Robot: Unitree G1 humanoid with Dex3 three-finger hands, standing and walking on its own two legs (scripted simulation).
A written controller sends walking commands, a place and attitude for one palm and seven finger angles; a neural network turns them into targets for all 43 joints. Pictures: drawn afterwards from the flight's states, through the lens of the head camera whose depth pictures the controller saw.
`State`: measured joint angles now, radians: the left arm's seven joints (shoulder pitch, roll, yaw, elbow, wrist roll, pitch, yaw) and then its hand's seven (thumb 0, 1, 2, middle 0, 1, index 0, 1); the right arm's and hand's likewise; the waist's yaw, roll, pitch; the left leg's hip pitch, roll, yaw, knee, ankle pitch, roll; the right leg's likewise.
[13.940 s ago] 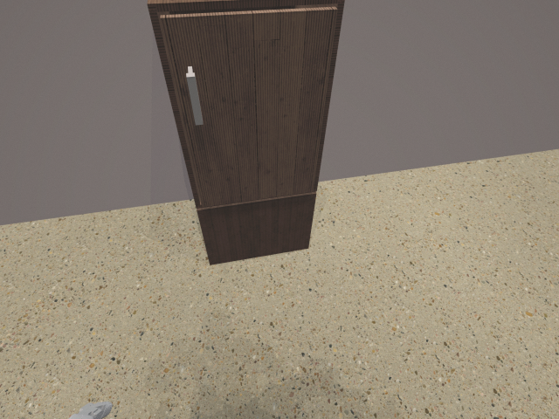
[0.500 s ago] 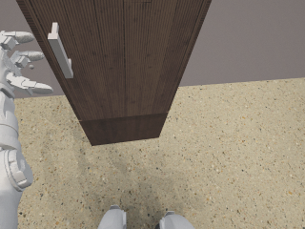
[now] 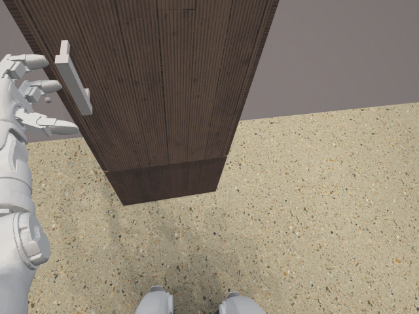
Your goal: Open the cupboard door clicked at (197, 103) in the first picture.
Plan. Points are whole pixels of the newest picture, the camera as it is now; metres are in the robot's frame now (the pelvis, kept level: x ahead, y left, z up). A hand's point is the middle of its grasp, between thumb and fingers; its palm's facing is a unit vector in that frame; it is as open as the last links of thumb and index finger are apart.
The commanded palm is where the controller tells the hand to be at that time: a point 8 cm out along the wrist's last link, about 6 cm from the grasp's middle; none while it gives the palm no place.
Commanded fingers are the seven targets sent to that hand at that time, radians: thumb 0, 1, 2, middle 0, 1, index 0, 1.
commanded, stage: slide the fingers in behind the handle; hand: left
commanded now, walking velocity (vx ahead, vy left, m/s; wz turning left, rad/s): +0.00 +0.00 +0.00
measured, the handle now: (76, 80) +0.52 +0.23 +0.10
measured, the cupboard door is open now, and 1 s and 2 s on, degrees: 0 0 0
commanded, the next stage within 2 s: move the hooked fingers beside the handle in 1.16 s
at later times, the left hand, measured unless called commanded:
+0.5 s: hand (52, 101) +0.48 +0.26 +0.09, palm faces +0.19 -0.98 +0.00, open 14.3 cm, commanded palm +0.46 +0.26 +0.09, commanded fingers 0.00 -0.50 0.30 -0.30 -1.20 -0.30 -1.20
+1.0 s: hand (59, 105) +0.47 +0.25 +0.09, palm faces +0.23 -0.97 -0.01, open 15.0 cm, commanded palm +0.46 +0.23 +0.09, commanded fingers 0.00 -0.50 0.30 -0.30 -1.20 -0.30 -1.20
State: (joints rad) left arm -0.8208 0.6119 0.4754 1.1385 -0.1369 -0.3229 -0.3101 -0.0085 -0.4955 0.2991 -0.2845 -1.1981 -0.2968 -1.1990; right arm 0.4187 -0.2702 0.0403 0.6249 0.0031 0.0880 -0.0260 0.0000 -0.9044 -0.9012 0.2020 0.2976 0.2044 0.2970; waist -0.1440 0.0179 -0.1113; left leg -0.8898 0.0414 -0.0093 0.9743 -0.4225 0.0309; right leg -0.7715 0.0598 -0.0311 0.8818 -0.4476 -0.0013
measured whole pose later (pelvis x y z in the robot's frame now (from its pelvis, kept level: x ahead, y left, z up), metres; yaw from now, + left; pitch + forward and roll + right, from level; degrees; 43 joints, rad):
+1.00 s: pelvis +0.00 +0.00 +0.00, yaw +4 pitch +18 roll -4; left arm -0.86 0.44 0.24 1.11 -0.18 -0.36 -0.09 -0.01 -0.50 0.30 -0.10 -1.13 -0.08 -1.15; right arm 0.36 -0.25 0.01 0.71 -0.02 0.01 0.01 0.00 -0.91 -0.90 0.20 0.30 0.20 0.30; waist -0.07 0.03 -0.10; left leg -0.87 0.00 -0.07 0.97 -0.41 0.02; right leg -0.73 0.03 -0.10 0.88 -0.47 -0.01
